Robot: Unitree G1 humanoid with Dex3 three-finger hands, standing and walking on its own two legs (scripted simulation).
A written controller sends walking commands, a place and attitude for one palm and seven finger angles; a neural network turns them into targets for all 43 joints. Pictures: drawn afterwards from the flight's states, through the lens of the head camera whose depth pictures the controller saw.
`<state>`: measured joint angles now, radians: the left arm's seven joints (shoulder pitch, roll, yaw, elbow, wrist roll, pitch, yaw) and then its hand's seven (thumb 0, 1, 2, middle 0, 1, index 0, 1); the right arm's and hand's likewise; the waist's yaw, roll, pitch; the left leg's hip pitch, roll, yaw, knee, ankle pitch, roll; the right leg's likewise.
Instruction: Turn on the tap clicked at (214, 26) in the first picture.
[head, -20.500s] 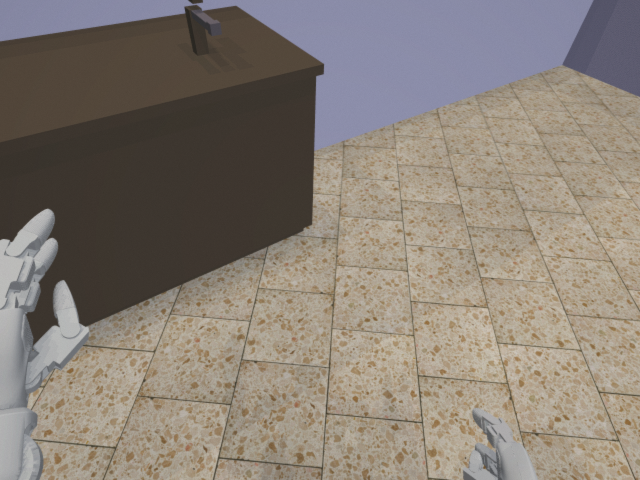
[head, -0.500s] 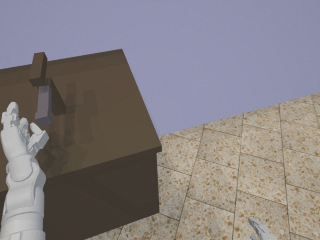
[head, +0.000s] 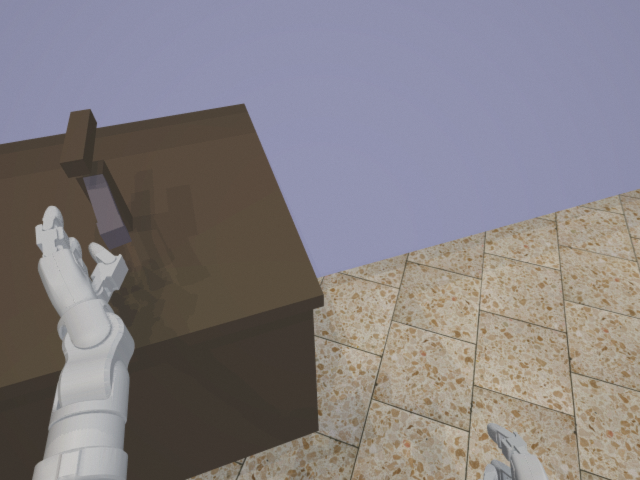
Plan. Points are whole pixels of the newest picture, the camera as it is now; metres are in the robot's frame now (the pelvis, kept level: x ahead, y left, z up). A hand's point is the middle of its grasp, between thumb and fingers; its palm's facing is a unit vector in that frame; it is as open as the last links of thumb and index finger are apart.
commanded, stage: push the lever round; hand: left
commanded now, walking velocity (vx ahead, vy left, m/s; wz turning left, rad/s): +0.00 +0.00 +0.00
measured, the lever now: (114, 232) +0.37 +0.29 +0.13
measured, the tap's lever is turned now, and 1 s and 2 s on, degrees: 14 30 56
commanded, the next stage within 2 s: none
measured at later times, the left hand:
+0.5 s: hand (158, 247) +0.37 +0.24 +0.11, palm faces +0.72 -0.69 -0.06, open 7.8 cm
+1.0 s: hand (182, 235) +0.39 +0.21 +0.11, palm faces +0.80 -0.60 -0.08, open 7.9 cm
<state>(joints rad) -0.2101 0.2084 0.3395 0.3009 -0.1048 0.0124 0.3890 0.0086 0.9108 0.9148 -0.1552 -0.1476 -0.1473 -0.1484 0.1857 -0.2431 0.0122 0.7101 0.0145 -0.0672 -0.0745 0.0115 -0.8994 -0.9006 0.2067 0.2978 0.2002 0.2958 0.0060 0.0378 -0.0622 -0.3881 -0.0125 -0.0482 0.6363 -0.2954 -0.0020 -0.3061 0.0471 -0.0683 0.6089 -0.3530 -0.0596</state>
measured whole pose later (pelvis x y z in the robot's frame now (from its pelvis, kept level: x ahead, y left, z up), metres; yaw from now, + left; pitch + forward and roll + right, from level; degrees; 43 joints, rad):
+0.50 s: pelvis +0.01 +0.00 +0.00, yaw +0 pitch +3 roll +0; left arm -0.31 0.09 0.26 0.33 -0.03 0.07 0.63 0.05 0.93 0.91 -0.15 -0.15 -0.15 -0.15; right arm 0.17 -0.23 -0.01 0.74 -0.02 -0.01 -0.05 0.01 -0.90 -0.90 0.21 0.30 0.20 0.30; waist 0.00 0.04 -0.07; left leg -0.40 -0.02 -0.05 0.65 -0.31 0.00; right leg -0.31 0.04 -0.07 0.62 -0.37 -0.05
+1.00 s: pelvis +0.00 -0.01 +0.00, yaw +1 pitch +4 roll +0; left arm -0.47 0.03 0.26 0.46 0.03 0.12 0.80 0.06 0.92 0.91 -0.15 -0.15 -0.13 -0.14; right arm 0.15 -0.21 -0.02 0.77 -0.04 0.02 -0.01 0.01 -0.90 -0.90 0.21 0.30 0.20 0.30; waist -0.01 0.03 -0.09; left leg -0.43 -0.02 -0.07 0.66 -0.31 -0.01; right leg -0.34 0.05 -0.09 0.64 -0.37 -0.07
